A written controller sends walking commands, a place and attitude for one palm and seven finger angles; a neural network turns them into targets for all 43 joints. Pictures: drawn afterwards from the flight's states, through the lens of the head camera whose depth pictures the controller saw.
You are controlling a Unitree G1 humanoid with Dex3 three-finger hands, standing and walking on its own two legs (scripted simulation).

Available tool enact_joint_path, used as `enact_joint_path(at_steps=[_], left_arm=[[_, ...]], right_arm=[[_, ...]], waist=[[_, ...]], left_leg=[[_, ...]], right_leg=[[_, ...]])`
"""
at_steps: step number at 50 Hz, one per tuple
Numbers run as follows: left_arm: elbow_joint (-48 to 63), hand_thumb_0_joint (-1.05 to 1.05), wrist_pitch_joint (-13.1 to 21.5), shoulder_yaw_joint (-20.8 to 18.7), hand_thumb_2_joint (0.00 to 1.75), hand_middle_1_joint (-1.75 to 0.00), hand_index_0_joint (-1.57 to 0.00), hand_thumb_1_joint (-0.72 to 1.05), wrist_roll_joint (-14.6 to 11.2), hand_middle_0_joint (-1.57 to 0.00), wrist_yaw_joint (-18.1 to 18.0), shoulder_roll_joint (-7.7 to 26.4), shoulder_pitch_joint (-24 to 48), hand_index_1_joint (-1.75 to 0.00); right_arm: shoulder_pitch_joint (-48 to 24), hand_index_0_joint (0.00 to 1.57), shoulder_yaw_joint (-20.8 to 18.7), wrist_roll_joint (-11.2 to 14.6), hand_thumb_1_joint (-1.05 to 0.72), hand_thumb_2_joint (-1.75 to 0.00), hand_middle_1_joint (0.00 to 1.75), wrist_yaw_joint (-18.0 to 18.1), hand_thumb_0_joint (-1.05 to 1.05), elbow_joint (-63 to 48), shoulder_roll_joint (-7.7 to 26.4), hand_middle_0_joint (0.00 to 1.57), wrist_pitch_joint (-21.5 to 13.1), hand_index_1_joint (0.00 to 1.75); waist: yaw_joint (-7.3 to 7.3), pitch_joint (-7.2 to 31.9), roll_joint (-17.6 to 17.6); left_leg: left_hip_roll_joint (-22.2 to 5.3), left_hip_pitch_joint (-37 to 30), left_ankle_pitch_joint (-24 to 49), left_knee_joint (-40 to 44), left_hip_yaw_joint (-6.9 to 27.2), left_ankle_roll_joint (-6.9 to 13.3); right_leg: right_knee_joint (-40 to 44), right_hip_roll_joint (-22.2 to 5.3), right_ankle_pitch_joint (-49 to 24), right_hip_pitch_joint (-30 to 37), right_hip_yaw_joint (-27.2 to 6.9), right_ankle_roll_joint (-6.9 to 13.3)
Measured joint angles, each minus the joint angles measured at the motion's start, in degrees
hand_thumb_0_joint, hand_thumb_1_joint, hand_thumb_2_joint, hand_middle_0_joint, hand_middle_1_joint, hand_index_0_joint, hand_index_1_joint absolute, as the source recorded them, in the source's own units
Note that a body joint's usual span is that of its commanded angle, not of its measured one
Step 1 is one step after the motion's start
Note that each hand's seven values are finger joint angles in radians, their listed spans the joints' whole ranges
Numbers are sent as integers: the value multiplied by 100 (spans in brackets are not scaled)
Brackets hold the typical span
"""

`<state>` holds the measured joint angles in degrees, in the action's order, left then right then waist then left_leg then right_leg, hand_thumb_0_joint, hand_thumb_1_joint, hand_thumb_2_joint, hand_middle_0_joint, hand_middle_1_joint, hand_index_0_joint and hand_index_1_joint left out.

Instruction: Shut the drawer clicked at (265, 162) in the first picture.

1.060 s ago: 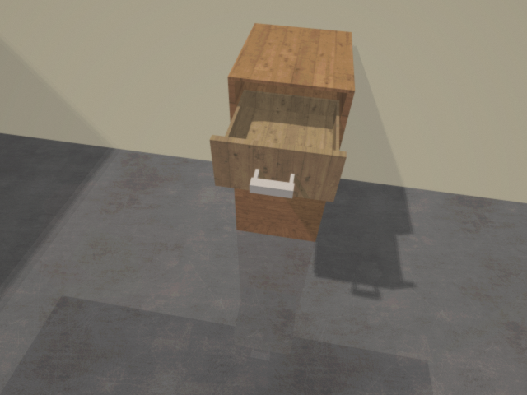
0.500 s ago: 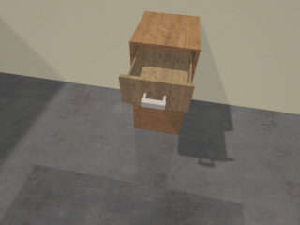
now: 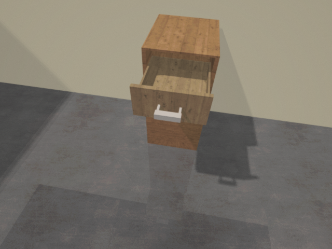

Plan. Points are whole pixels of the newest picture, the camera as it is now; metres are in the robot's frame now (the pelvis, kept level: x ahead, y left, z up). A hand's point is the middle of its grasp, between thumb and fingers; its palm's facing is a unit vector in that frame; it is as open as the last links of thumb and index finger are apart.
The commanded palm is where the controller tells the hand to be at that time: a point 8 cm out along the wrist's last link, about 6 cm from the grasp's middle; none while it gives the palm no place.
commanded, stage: look at it before walking up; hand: left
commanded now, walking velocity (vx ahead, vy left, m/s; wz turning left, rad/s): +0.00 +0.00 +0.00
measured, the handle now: (168, 112) +0.63 +0.03 -0.10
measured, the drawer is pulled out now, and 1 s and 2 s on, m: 0.29 0.29 0.29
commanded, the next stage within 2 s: turn to face it in 0.38 s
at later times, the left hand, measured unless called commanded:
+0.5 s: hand out of the picture +0.03 +0.19 -0.18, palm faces +0.00 -0.97 -0.22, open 7.4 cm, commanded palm none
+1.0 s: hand out of the picture +0.07 +0.15 -0.17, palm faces -0.10 -0.97 -0.22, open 7.4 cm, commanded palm none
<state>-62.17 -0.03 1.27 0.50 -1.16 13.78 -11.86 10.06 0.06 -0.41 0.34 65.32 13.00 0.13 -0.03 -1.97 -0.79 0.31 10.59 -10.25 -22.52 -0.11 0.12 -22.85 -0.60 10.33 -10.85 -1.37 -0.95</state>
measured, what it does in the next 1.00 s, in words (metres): shifts its weight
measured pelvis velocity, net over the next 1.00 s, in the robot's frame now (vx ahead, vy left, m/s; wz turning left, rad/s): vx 0.03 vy -0.05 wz -0.15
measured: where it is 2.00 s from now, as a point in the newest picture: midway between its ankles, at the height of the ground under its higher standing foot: (193, 242)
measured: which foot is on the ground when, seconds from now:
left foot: down 0.00-1.00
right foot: down 0.00-0.78, up 0.80-1.00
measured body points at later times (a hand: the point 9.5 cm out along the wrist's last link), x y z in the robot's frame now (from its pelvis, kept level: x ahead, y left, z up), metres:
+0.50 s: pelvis +0.01 +0.00 +0.00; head +0.01 +0.01 +0.45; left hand +0.03 +0.24 -0.16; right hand +0.04 -0.25 -0.15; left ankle +0.02 +0.12 -0.74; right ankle +0.02 -0.13 -0.74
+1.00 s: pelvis +0.03 -0.05 -0.01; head +0.04 -0.06 +0.44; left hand +0.07 +0.20 -0.15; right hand -0.01 -0.29 -0.17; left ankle +0.02 +0.12 -0.74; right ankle +0.03 -0.15 -0.74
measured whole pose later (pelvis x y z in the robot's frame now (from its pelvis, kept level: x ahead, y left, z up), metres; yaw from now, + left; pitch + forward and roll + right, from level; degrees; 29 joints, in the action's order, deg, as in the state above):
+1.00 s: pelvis +0.03 -0.05 -0.01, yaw -8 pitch +0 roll +1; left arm -59.0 -1.4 -3.4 1.3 2.0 11.4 -18.3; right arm 17.0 -2.9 -2.1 1.6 63.5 11.6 -0.6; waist 0.3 -0.6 1.0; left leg -6.5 9.7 -17.2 -27.6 -6.4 -3.3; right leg -35.3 -1.8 20.7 -17.3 4.4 0.2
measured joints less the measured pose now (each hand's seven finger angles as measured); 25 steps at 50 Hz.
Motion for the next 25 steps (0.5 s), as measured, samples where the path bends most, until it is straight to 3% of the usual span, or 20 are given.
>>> enact_joint_path(at_steps=[25], left_arm=[[-105,0,7,-28,90,-30,-20,90,1,-20,-24,-135,-168,-30]], right_arm=[[84,20,-6,10,-91,-90,30,55,0,58,-131,21,-11,30]], waist=[[-26,6,-17]], left_leg=[[-20,-66,-53,15,-8,-12]], right_leg=[[27,19,41,65,-8,11]])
